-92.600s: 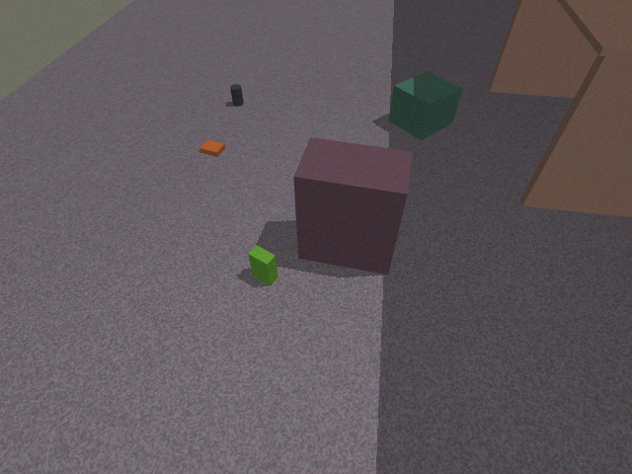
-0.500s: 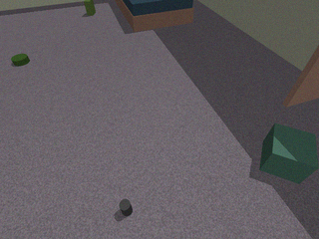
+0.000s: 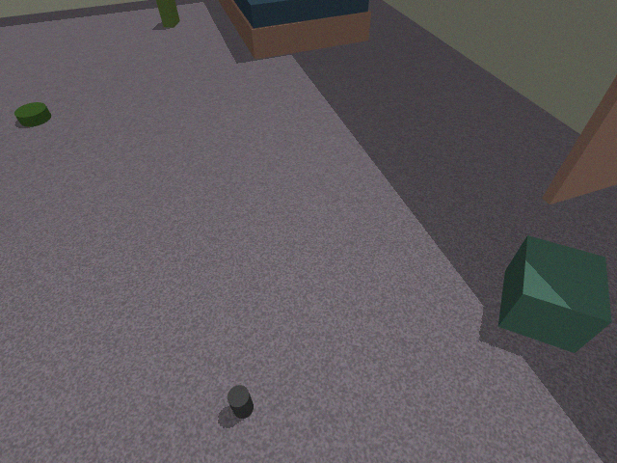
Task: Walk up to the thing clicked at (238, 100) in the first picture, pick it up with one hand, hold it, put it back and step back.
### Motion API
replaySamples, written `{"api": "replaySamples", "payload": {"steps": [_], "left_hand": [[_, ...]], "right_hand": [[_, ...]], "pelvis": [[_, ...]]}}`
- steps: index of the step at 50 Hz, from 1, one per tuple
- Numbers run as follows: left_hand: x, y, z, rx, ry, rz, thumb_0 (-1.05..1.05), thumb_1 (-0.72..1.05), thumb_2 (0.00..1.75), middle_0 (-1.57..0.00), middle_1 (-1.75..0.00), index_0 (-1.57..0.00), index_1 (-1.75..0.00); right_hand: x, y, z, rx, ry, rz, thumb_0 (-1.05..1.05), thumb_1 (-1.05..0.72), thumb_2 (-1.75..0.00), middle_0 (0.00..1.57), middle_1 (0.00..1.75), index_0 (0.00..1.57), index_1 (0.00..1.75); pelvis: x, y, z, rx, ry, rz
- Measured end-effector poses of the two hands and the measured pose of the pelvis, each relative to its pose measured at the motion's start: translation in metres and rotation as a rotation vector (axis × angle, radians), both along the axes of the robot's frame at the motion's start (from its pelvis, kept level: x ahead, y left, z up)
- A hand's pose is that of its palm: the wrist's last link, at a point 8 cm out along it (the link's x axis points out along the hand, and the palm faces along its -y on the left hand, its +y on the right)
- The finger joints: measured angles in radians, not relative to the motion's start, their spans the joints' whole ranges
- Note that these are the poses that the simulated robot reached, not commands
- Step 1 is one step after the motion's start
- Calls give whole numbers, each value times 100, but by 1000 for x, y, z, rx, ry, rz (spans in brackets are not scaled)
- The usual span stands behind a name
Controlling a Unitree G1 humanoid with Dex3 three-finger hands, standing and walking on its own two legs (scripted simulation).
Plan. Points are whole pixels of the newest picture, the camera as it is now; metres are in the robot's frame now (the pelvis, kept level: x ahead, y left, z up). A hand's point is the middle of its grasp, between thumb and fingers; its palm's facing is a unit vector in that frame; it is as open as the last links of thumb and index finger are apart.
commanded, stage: stand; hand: left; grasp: from above
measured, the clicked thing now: (240, 402) +0.43 +0.24 -0.73
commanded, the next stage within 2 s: step back in 0.18 s
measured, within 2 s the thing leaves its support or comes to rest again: neither
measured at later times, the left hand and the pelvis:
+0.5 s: hand out of the picture +0.10 +0.31 -0.18, palm faces -0.01 -0.93 -0.38, open 7.4 cm; pelvis -0.05 +0.04 -0.03, yaw +0 degrees
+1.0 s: hand out of the picture -0.03 +0.29 -0.16, palm faces -0.09 -0.91 -0.40, open 7.4 cm; pelvis -0.15 +0.04 -0.02, yaw -5 degrees
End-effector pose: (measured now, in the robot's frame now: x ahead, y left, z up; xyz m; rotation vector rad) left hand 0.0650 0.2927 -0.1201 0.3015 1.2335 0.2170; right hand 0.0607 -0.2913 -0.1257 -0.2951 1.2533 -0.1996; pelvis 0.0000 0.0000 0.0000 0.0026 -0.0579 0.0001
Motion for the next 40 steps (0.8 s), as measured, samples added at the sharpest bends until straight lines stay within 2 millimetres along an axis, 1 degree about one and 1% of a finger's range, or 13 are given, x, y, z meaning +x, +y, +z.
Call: {"api": "replaySamples", "payload": {"steps": [10,14,17,21,24,26,29,33,37,40], "left_hand": [[5,-1,0,-2,-5,-2,1,90,90,-20,-30,-20,-30],[6,8,-2,13,-16,7,1,90,90,-21,-30,-20,-30],[7,20,-4,30,-25,-8,1,90,90,-21,-30,-20,-30],[16,41,-11,46,-54,-48,1,90,90,-21,-30,-20,-30],[25,57,-22,41,-91,-57,1,90,90,-21,-30,-20,-30],[27,62,-24,41,-104,-57,1,90,90,-20,-30,-20,-30],[22,63,-23,31,-96,-69,1,91,90,-20,-30,-20,-30],[4,61,-22,15,-68,-100,1,91,90,-20,-30,-20,-30],[-18,60,-22,15,-40,-122,1,90,90,-20,-30,-20,-30],[-33,57,-22,24,-35,-132,1,90,90,-20,-30,-20,-30]], "right_hand": [[0,-2,-1,1,8,-2,1,-90,-90,20,30,20,30],[1,-8,-2,-13,3,-11,1,-90,-90,20,30,20,30],[-3,-10,-1,-39,0,-12,1,-90,-90,20,30,20,30],[-16,-5,4,-78,0,-14,0,-90,-90,20,30,20,30],[-33,3,3,-122,16,0,0,-90,-90,20,30,20,30],[-46,11,6,-125,40,3,0,-90,-90,20,30,20,30],[-63,21,13,-126,52,-9,1,-90,-90,20,30,20,30],[-73,30,16,-126,17,-29,1,-90,-90,20,30,20,30],[-82,34,12,-113,-40,-42,1,-90,-90,21,30,20,30],[-92,33,5,-97,-67,-42,1,-90,-90,21,30,20,30]], "pelvis": [[1,-1,0,0,8,-2],[-11,2,-6,-10,16,-2],[-21,9,-9,-5,19,-6],[-32,26,-16,0,31,-7],[-42,39,-26,-6,36,-1],[-50,44,-25,-7,28,-7],[-58,49,-18,-20,32,-14],[-70,54,-15,-26,32,-38],[-84,56,-17,-22,23,-64],[-98,54,-21,-15,16,-80]]}}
